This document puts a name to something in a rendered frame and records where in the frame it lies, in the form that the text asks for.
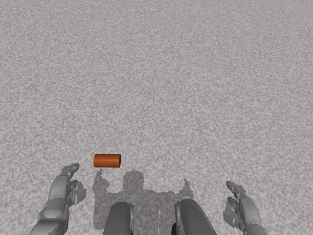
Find right robot hand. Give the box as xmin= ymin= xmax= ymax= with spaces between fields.
xmin=223 ymin=181 xmax=262 ymax=232

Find can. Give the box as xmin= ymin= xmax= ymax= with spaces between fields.
xmin=93 ymin=154 xmax=121 ymax=167

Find right robot arm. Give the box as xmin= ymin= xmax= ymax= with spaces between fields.
xmin=243 ymin=224 xmax=268 ymax=235

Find left robot arm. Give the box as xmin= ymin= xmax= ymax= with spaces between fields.
xmin=29 ymin=198 xmax=69 ymax=235

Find left robot hand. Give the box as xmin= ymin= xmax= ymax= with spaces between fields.
xmin=48 ymin=163 xmax=87 ymax=207

